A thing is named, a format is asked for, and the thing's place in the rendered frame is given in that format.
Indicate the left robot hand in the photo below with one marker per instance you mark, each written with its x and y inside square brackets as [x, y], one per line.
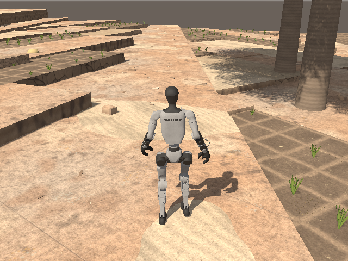
[143, 150]

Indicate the right robot upper arm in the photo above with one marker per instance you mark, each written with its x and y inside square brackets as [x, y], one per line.
[193, 123]

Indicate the right robot hand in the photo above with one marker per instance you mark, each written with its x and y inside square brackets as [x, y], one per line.
[204, 155]

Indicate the robot left forearm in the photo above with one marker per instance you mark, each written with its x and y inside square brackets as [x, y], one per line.
[146, 142]

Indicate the left robot upper arm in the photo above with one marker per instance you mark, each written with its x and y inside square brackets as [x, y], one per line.
[152, 124]

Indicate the left robot thigh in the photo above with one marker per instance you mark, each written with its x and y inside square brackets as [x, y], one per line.
[161, 162]

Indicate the robot right forearm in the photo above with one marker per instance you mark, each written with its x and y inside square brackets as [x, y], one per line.
[201, 143]

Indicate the left robot foot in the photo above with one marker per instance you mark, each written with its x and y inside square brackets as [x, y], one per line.
[162, 219]

